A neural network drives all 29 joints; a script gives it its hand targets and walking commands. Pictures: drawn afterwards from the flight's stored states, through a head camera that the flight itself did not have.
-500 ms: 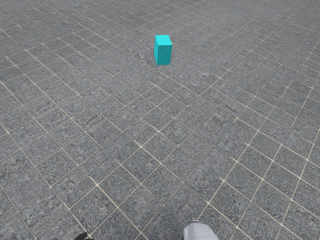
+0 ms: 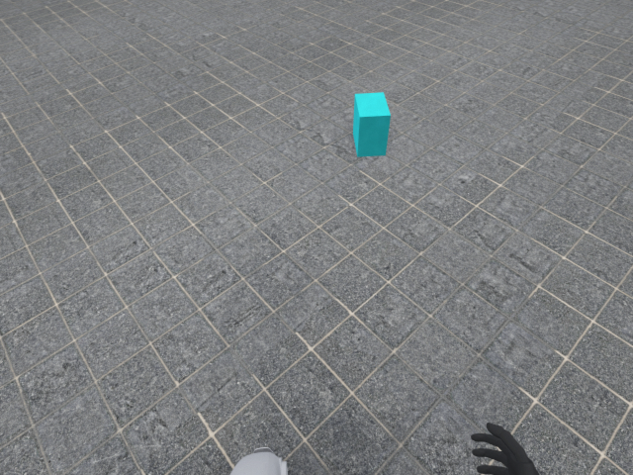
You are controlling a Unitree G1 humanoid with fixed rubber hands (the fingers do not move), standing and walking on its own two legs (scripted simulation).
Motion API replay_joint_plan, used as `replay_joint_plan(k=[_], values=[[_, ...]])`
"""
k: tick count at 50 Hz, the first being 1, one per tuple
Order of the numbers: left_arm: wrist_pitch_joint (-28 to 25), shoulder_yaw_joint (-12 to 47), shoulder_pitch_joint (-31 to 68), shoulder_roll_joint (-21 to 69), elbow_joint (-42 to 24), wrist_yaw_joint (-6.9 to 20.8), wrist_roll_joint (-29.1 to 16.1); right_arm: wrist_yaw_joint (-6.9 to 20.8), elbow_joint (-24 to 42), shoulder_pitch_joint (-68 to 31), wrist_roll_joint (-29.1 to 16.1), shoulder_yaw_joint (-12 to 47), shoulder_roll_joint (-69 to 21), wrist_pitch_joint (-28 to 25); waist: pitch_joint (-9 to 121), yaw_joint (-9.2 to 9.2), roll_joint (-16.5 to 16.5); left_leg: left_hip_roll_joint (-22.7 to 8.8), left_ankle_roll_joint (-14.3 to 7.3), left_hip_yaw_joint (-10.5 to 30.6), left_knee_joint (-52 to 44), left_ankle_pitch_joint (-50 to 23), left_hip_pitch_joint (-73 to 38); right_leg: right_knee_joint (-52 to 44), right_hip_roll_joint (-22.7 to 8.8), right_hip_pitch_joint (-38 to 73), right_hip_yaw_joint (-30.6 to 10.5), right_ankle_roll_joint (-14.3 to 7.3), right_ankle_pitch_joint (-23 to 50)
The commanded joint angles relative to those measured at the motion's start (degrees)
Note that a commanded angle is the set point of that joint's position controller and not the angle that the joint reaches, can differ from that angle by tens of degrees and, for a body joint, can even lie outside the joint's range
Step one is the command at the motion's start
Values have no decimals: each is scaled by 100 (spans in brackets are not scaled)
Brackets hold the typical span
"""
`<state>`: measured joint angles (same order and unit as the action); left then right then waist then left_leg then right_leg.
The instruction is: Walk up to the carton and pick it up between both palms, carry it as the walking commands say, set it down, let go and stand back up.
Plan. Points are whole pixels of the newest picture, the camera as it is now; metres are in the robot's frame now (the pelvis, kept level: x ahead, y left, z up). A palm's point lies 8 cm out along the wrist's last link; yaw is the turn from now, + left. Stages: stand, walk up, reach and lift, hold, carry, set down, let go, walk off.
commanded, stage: walk up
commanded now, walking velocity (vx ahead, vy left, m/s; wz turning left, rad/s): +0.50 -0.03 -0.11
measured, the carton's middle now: (370, 125) +1.79 -0.15 -0.66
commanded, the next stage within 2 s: none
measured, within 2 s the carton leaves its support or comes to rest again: neither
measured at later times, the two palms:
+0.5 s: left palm (218, 328) +0.37 +0.22 -0.14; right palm out of the picture +0.12 -0.23 -0.11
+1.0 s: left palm (235, 313) +0.39 +0.19 -0.11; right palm (479, 226) +0.61 -0.28 -0.13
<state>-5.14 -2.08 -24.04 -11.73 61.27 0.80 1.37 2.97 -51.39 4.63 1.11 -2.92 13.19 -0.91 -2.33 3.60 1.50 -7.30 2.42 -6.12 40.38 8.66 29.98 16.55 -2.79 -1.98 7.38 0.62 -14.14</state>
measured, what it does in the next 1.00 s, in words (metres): walks ahead: left foot, then right foot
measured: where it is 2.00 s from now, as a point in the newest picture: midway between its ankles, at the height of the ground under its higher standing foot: (358, 263)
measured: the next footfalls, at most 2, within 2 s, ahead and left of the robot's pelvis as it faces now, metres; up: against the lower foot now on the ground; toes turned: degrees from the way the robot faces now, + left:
left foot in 0.10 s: +0.19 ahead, +0.14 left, +0.00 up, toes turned +9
right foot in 0.62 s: +0.43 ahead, -0.18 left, +0.00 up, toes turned -10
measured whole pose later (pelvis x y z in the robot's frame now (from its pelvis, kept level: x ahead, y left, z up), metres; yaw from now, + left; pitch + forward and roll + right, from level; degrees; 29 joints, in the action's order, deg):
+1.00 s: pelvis +0.47 -0.05 +0.00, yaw -2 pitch +0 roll +1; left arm -5.5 -2.6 -26.9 -10.1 61.1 0.3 1.5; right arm 3.6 -51.9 5.0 1.5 -3.1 13.3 0.1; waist -2.4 4.7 2.1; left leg -7.4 3.0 -5.3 43.7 3.5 34.3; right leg 15.4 -4.6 -0.8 7.9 1.2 -14.5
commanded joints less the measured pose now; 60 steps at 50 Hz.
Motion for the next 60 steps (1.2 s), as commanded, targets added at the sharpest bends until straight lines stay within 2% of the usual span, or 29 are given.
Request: replay_joint_plan(k=[1, 3, 4, 5, 6, 7, 8, 9, 10, 13, 16, 24, 27, 28, 30, 31, 32, 33, 34, 35, 38, 49, 52, 54, 56, 57, 58, 59, 60], values=[[-11, -133, -84, -914, -179, -38, -23, -11, 324, -345, -15, -1, 202, -121, -431, -183, -896, 138, 33, -214, -582, 90, -586, -872, -1266, -688, -883, -810, 590], [38, -153, -34, -972, -161, -62, -86, -63, 190, 120, 16, -43, 305, -215, -147, -347, -824, 184, 8, -331, -999, 217, -1273, -321, -1182, -570, -847, -707, 941], [62, -147, 1, -961, -130, -65, -120, -105, -16, 660, 49, -98, 405, -277, 119, -532, -540, 261, -44, -422, -1298, 145, -2010, 433, -951, -677, -671, -627, 1187], [64, -114, 22, -854, -150, -67, -104, -168, -299, 1476, 128, -199, 670, -324, 621, -821, -103, 40, -280, -16, -1237, 311, -3196, 1745, -666, -1329, -407, -461, 1181], [62, -70, -70, -553, -244, -52, -117, -250, -454, 2306, 242, -412, 1371, -330, 1022, -1030, 1143, -1565, -609, 2292, -1992, 1048, -4095, 3636, -22, -2667, -125, -126, -649], [108, -197, -131, -651, -274, -33, -88, -334, -537, 2795, 114, -556, 1917, -246, 1230, -933, 1176, -2641, -756, 4270, -2781, 851, -4391, 4893, 242, -3568, -823, -150, -1754], [156, -182, -77, -614, -131, -25, -17, -341, -493, 2351, 72, -447, 1644, -236, 936, -666, 623, -2501, -779, 3801, -2749, 941, -3758, 5451, -136, -3688, -1229, -196, -1243], [165, -142, 93, -474, -94, 34, 2, -313, -417, 1801, 67, -341, 1213, -262, 426, -509, 530, -2083, -772, 2919, -2741, 780, -3038, 5441, -333, -3636, -1241, -221, -698], [175, -110, 121, -338, -81, 94, -4, -272, -361, 1406, 54, -227, 801, -297, 110, -400, 611, -1651, -706, 2070, -2763, 607, -2534, 5236, -458, -3395, -1246, -175, -245], [354, -137, 249, -254, -101, 164, 51, -253, -452, 1482, -35, -99, 468, -430, -130, -252, 771, -1199, -570, 1069, -2807, -940, -2105, 4829, -403, -3001, -899, 37, 454], [458, -106, 792, -256, -311, 229, 41, -298, -573, 1888, -37, -138, 553, -461, -90, -333, 704, -1170, -628, 694, -2686, -1720, -2357, 4362, -396, -3314, -679, 160, 806], [459, -27, 2326, -236, -936, 389, -34, -356, -754, 2305, -8, -275, 712, -412, -626, -638, 999, -1093, -716, 262, -3226, -476, -2507, 1961, -334, -2908, -309, 152, 1068], [312, -28, 2363, -298, -968, 328, 32, -332, -830, 2274, -21, -221, 693, -380, -434, -605, 1313, -933, -676, -81, -2999, -159, -2415, 1540, -215, -2225, -47, 14, 684], [262, -66, 2236, -362, -925, 292, 53, -318, -874, 2301, -3, -200, 671, -348, -297, -546, 1187, -930, -699, -93, -2714, -129, -2262, 1531, -196, -1804, 118, -54, 560], [139, -211, 1114, -687, -525, 156, 96, -293, -871, 2275, 72, -138, 608, -319, 509, -141, 22, -597, -597, -322, -689, -718, -1767, 1157, -135, -213, 144, -335, 372], [58, -376, 59, -1135, -251, 58, 170, -292, -701, 2223, 122, -78, 464, -330, 1131, 278, -1096, -256, -467, -244, 1132, 251, -759, 987, -883, 852, -974, -524, -404], [23, -518, -544, -1712, -191, -8, 181, -285, -431, 2445, -2, 115, -86, -376, 1539, 398, -2656, 485, -294, -56, 2758, 2427, 818, -158, -2488, 1764, -3648, -907, -903], [46, -436, -418, -1698, -224, -9, 113, -310, -451, 2177, 43, 19, 166, -351, 1438, 215, -1453, 120, -370, 677, 3295, 2229, 999, -419, -2734, 1386, -4008, -971, -1066], [34, -372, -29, -1540, -331, -4, 95, -314, -492, 1986, 30, -107, 366, -302, 946, 23, -671, -71, -333, 840, 3357, 1763, 974, -368, -2647, 787, -3719, -914, -363], [-14, -300, 437, -1144, -378, -6, 62, -284, -497, 1878, -6, -145, 307, -286, 482, -190, -451, -274, -280, 821, 3152, 1304, 758, -290, -2267, 142, -2849, -847, 448], [-101, -174, 893, -587, -451, 3, -14, -166, -439, 1904, 83, -171, 116, -63, 179, -487, -1104, -191, -210, 559, 2661, 530, 92, -428, -1539, -825, -1458, -555, 731], [-96, -201, -334, -735, -228, -86, 13, 97, 332, -404, 20, 37, 11, 39, -563, 8, -966, -40, 98, 53, 66, -619, 656, -1028, -1484, -274, -728, -610, 887], [-12, -178, -361, -795, -111, -87, -28, 62, 397, -598, 8, 41, 95, -50, -419, -97, -1424, 118, 2, -213, -566, -358, -313, -945, -1139, -433, -146, -582, 720], [29, -189, -472, -868, -32, -103, -69, -1, 309, -332, 31, -14, 177, -130, -350, -211, -1070, 182, -52, -367, -749, 27, -727, -535, -1242, -295, -280, -587, 1268], [76, -183, -412, -894, 28, -122, -135, -97, -88, 829, 98, -143, 416, -272, 324, -576, -363, 293, -218, -529, -1250, 202, -2165, 1146, -933, -369, -89, -459, 2101], [74, -137, -349, -766, -43, -118, -92, -180, -359, 1747, 206, -290, 805, -335, 980, -934, 218, -261, -456, 302, -1210, 585, -3534, 2720, -649, -1433, -32, -294, 1476], [65, -65, -585, -389, -183, -106, -143, -258, -445, 2472, 232, -499, 1666, -335, 1492, -1049, 1739, -2163, -788, 3215, -2270, 884, -4690, 4525, 273, -3166, -145, 11, -1463], [114, -242, -426, -618, -146, -99, -84, -312, -499, 2652, 87, -541, 1867, -251, 1591, -874, 997, -2734, -848, 4262, -2666, 617, -4491, 5573, 105, -3656, -1035, -100, -1706], [133, -211, -203, -527, -78, -64, -39, -333, -482, 2236, 72, -432, 1462, -255, 1159, -674, 546, -2413, -817, 3560, -2600, 381, -3762, 5797, -198, -3684, -1217, -164, -1196]])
